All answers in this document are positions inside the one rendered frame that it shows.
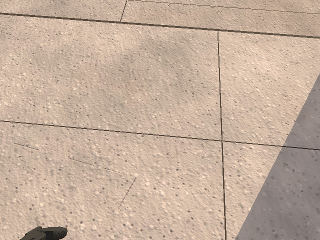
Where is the left robot hand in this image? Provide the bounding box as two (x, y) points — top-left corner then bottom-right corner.
(20, 226), (68, 240)

